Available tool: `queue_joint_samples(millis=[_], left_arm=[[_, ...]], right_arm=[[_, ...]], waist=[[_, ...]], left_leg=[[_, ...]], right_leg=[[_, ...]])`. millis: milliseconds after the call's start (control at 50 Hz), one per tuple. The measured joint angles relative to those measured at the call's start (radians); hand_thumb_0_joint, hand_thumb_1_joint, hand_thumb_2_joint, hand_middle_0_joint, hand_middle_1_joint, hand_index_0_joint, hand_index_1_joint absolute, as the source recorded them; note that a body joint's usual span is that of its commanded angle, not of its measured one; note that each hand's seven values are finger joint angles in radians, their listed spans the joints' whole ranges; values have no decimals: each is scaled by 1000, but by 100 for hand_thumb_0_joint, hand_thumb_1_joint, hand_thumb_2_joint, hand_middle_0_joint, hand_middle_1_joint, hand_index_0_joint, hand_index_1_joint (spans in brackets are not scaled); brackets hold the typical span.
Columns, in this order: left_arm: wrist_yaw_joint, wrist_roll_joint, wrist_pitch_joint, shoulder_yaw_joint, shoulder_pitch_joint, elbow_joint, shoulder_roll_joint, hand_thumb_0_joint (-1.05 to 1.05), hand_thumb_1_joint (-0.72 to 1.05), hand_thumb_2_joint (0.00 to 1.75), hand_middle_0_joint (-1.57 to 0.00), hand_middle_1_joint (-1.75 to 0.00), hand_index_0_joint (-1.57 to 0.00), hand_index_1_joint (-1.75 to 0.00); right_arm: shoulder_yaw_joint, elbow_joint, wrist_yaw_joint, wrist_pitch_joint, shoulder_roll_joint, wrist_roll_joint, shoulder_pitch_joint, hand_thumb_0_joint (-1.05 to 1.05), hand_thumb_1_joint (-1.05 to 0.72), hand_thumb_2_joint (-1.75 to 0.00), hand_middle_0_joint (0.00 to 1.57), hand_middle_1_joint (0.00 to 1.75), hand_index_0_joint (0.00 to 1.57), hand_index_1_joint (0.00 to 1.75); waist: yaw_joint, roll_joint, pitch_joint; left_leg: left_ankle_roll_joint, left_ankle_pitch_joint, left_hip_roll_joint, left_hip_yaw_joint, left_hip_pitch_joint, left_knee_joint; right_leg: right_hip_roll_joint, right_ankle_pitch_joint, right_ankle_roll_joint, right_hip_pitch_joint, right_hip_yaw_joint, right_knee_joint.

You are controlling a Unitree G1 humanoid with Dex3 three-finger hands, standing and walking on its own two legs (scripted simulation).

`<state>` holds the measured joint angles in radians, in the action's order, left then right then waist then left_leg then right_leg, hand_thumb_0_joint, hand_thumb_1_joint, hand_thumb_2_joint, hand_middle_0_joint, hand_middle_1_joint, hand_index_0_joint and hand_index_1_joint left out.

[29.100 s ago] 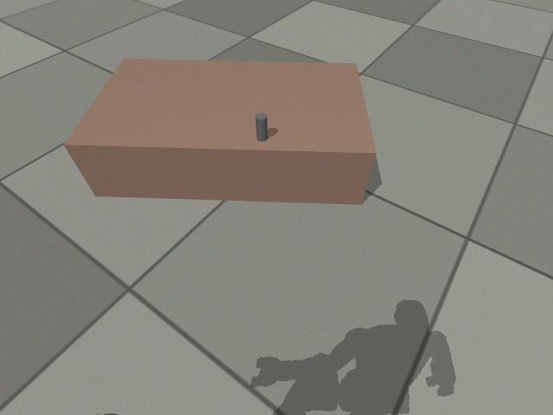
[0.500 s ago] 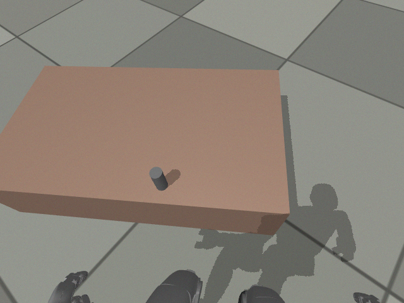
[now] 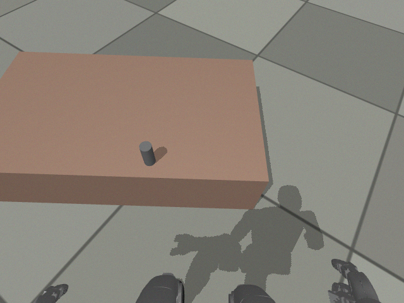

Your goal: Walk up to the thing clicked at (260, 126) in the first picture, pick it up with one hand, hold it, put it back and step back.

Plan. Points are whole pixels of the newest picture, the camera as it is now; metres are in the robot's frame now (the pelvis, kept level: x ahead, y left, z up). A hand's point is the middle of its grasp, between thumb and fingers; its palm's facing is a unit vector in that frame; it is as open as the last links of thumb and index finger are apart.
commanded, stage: step back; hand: left
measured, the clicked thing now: (147, 154) +0.62 +0.26 -0.37
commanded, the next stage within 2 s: none
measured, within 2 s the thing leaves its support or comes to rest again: neither
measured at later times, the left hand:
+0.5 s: hand out of the picture -0.02 +0.28 -0.14, palm faces +0.04 -0.91 -0.40, open 7.4 cm
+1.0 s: hand out of the picture -0.24 +0.26 -0.13, palm faces +0.01 -0.90 -0.45, open 7.4 cm
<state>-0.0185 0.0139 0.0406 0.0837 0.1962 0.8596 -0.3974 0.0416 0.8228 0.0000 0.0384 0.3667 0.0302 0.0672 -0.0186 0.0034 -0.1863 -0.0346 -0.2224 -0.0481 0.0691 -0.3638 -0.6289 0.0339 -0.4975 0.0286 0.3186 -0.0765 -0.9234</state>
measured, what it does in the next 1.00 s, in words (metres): walks backwards: right foot, then left foot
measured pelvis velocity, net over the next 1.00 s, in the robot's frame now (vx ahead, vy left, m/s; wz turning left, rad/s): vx -0.31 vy -0.02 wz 0.02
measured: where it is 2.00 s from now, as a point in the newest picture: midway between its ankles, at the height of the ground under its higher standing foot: outside the picture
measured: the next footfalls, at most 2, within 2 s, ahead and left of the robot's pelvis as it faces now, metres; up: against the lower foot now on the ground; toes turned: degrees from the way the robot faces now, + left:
right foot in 0.06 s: +0.00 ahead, -0.14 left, +0.00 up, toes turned +1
left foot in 0.40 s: -0.10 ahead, +0.12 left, +0.00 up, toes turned +1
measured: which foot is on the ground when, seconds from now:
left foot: down 0.00-0.08, up 0.10-0.38, down 0.40-0.78, up 0.80-1.00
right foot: up 0.00-0.04, down 0.06-0.42, up 0.44-0.74, down 0.76-1.00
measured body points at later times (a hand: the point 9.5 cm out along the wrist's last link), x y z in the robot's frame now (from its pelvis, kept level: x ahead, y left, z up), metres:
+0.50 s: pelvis -0.15 +0.01 +0.00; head -0.10 +0.02 +0.44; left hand -0.02 +0.33 -0.11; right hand -0.08 -0.31 -0.12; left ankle -0.14 +0.12 -0.72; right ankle -0.10 -0.14 -0.68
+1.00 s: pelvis -0.31 -0.02 +0.00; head -0.26 -0.03 +0.45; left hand -0.24 +0.30 -0.10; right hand -0.21 -0.34 -0.13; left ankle -0.34 +0.12 -0.67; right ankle -0.27 -0.14 -0.72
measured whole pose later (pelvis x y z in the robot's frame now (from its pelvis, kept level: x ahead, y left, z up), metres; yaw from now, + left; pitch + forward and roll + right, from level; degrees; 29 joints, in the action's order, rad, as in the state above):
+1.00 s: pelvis -0.31 -0.02 +0.00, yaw +1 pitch -1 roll +1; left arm -0.02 0.05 0.04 0.07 0.19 0.84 -0.36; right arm 0.05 0.87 -0.02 0.06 0.42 0.01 0.17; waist -0.02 -0.02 -0.15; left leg 0.02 -0.51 0.08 -0.10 -0.42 -1.03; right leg -0.04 -0.29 0.00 0.34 0.00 -0.65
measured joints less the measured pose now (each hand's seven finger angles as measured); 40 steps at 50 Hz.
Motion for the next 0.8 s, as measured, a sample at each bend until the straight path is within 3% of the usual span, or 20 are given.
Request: queue_joint_samples(millis=[60,100,140,180,240,340,380,420,440,480,520,580,680,760,780,800], left_arm=[[7,5,-15,-2,12,8,5,1,90,90,-21,-30,-20,-30],[12,16,-20,-3,14,18,30,1,90,90,-21,-30,-20,-30],[19,25,-19,-10,30,8,36,1,90,90,-21,-30,-20,-30],[15,25,-16,-15,37,2,45,1,90,90,-21,-30,-20,-30],[7,27,-8,-13,19,-13,50,1,90,90,-21,-30,-20,-30],[-7,27,-13,-10,-47,-69,36,1,90,90,-21,-30,-20,-30],[-7,20,-9,-13,-76,-87,23,1,90,90,-21,-30,-20,-30],[-6,11,0,-13,-105,-92,3,1,90,90,-21,-30,-20,-30],[-7,6,5,-11,-111,-86,0,1,90,90,-21,-30,-20,-30],[-11,4,19,-8,-114,-62,1,1,90,90,-21,-30,-20,-30],[-13,-6,26,-5,-109,-46,-4,1,90,90,-21,-30,-20,-30],[-8,-8,18,-2,-88,-39,-7,1,90,90,-21,-30,-20,-30],[2,2,11,-5,-49,-26,-1,1,90,90,-21,-30,-20,-30],[11,8,-2,-10,-26,1,6,1,90,90,-21,-30,-20,-30],[11,14,-5,-10,-27,14,21,1,90,90,-21,-30,-20,-30],[15,18,-6,-13,-21,19,32,1,90,90,-21,-30,-20,-30]], right_arm=[[1,-3,4,14,14,-5,-7,1,-90,-90,20,30,21,30],[11,14,3,26,30,-14,-6,1,-91,-90,20,30,21,30],[18,37,-1,41,27,-17,15,1,-91,-90,20,30,21,30],[21,49,-3,43,33,-27,42,1,-91,-90,20,30,21,30],[20,57,-9,30,47,-31,92,1,-91,-90,20,30,21,30],[17,78,-12,32,53,-19,149,1,-91,-90,20,30,21,30],[19,83,-9,25,51,-13,160,1,-91,-90,20,30,21,30],[22,93,-7,16,32,-2,152,1,-91,-90,20,30,21,30],[20,92,-1,16,25,1,147,1,-91,-90,20,30,21,30],[13,84,10,11,16,9,142,1,-91,-90,20,30,21,30],[4,78,7,6,1,13,136,1,-91,-90,20,30,21,30],[0,63,-1,1,-7,11,119,1,-91,-90,20,30,21,30],[2,18,-7,-5,3,9,67,1,-90,-90,20,30,21,30],[2,-6,-3,7,25,3,25,1,-90,-90,20,30,21,30],[5,-2,-3,13,37,0,13,1,-90,-90,20,30,21,30],[10,5,-6,19,42,-5,9,1,-90,-90,20,30,21,30]], waist=[[-2,-20,8],[11,-73,5],[-4,-56,24],[-10,-45,35],[3,-44,44],[20,-35,26],[29,-24,17],[27,23,-7],[22,36,-13],[39,21,-8],[45,23,7],[33,24,20],[14,11,13],[-2,-12,15],[2,-48,5],[8,-68,5]], left_leg=[[16,1,-21,12,-53,-57],[24,-52,-34,-37,-83,-103],[35,-209,49,-112,-127,-261],[39,-234,123,-174,-153,-436],[50,-237,161,-202,-132,-526],[57,-279,110,-158,8,-299],[47,-224,84,-124,79,-125],[27,-146,103,-92,111,-43],[18,-143,105,-80,104,-52],[9,-131,81,-93,83,-60],[9,-96,64,-97,74,-28],[10,-50,43,-86,57,10],[14,-2,15,-58,5,9],[37,12,-13,-40,-70,-52],[40,15,-34,-59,-85,-71],[36,-35,-24,-93,-102,-94]], right_leg=[[-22,92,-17,-89,36,242],[7,107,-26,-90,63,255],[-14,122,-37,-60,46,239],[-35,154,-36,-48,33,260],[-56,195,-29,-26,41,291],[-83,233,-16,28,78,280],[-97,234,-6,62,92,245],[-127,233,-5,94,73,199],[-113,169,-16,109,48,169],[-29,6,-31,145,-10,10],[40,-29,-45,174,-55,-163],[72,-14,-37,164,-59,-271],[28,-24,-8,38,-22,-84],[-14,82,-25,-92,33,244],[8,97,-28,-98,51,263],[16,105,-33,-90,65,258]])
